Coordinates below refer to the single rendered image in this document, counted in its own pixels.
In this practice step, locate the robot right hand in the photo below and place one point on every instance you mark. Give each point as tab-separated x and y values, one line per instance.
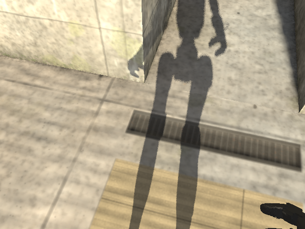
289	212

